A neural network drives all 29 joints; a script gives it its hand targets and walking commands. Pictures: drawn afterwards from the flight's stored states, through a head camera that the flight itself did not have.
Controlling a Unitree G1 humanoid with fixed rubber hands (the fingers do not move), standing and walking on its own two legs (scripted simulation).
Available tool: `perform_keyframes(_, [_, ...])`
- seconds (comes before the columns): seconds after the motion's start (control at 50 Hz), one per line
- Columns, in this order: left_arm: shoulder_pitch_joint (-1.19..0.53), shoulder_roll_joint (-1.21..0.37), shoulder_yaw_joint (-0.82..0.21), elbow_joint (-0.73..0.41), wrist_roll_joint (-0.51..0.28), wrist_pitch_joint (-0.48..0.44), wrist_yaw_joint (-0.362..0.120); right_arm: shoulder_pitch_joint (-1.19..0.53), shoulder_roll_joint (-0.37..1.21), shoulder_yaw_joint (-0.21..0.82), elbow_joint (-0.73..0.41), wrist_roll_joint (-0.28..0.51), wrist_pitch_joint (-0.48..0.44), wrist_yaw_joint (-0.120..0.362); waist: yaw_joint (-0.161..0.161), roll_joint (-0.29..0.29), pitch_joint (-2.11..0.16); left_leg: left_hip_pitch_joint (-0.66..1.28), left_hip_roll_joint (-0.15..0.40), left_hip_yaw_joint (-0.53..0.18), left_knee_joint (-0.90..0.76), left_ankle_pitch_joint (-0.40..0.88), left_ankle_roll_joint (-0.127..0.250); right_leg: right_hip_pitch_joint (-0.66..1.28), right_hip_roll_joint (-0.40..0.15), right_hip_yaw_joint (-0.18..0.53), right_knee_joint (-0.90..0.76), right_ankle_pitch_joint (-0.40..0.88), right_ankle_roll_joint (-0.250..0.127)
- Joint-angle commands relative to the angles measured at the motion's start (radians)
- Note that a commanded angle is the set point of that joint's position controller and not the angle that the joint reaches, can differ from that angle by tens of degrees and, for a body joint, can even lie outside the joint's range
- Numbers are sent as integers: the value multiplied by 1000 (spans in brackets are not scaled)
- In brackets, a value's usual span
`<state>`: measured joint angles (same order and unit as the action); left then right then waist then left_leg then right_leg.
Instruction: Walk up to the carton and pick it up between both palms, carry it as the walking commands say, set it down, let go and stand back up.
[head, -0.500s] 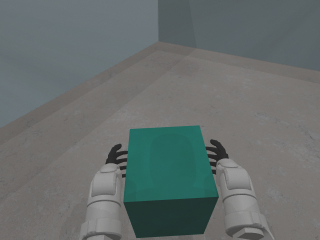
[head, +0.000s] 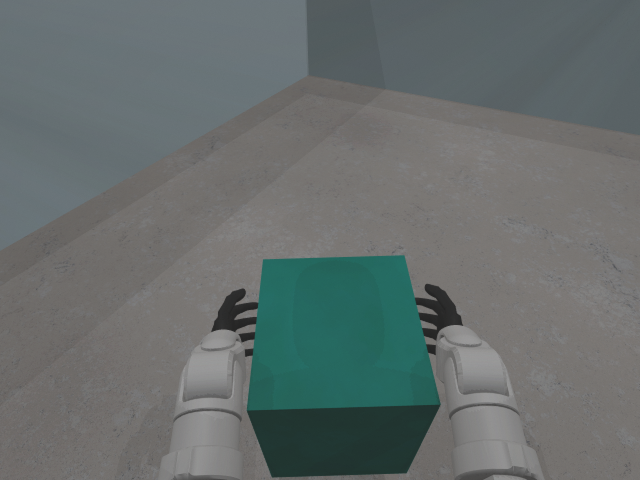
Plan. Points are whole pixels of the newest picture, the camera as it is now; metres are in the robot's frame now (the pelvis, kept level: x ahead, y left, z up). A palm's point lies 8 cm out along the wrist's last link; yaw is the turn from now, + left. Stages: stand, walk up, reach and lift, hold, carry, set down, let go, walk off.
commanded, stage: reach and lift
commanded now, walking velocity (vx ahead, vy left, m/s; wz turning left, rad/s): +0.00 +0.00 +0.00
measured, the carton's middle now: (336, 369) +0.30 +0.00 -0.03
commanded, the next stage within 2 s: hold in 0.30 s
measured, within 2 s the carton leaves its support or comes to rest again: neither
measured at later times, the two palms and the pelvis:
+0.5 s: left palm (225, 352) +0.28 +0.14 +0.05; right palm (453, 346) +0.28 -0.15 +0.05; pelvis -0.01 +0.00 +0.00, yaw +0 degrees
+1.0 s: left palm (249, 345) +0.28 +0.11 +0.06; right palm (478, 341) +0.28 -0.18 +0.06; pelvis -0.01 -0.03 -0.01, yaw -2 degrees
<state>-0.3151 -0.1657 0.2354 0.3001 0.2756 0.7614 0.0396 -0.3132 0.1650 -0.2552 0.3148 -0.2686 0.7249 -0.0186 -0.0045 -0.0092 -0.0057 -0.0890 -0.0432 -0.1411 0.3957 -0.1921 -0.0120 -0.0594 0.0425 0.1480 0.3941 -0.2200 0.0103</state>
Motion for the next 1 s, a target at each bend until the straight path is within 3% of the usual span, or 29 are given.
perform_keyframes(0.0, [-552, -1016, -578, -45, -280, -46, -239, -554, 959, 582, -35, 280, -21, 245, -3, 12, -265, 132, -40, 52, -36, 208, -14, -14, 44, -64, -59, 199, -6])
perform_keyframes(0.74, [-576, -1013, -571, -38, -285, -41, -264, -557, 1010, 570, -13, 286, -10, 248, 0, 2, -208, 84, -38, 58, -41, 38, 8, -44, 29, -64, -64, 45, -9])
perform_keyframes(0.76, [-593, -969, -589, -59, -279, -44, -259, -549, 986, 591, -26, 280, -13, 244, -6, 60, -196, -105, 176, -74, -27, -102, 8, -190, -100, -51, 44, -151, -16])
perform_keyframes(0.78, [-599, -982, -590, -71, -298, -42, -258, -543, 986, 600, -40, 279, -12, 238, -4, 78, -225, -165, 220, -148, -65, -119, 25, -163, -73, -63, 102, -157, -17])
perform_keyframes(0.82, [-603, -995, -635, -101, -336, -30, -250, -522, 982, 622, -79, 291, -4, 220, 1, 116, -281, -229, 273, -195, -90, -106, 44, -140, -64, -105, 187, -128, -14])
perform_keyframes(0.88, [-596, -1029, -728, -199, -408, 0, -224, -511, 986, 683, -209, 333, 25, 189, 7, 149, -330, -215, 256, -129, -21, 77, 42, -152, -66, -130, 123, -84, -24])
perform_keyframes(0.92, [-558, -1022, -771, -271, -432, 30, -202, -474, 976, 719, -283, 359, 59, 167, 5, 142, -367, -215, 234, -75, 52, 174, 33, -137, -80, -136, 107, -15, -29])
perform_keyframes(0.98, [-491, -981, -823, -413, -455, 83, -163, -426, 963, 792, -419, 417, 124, 136, -1, 10, -421, -257, 174, 54, 227, 238, 6, -89, -163, -72, 87, 250, -75])
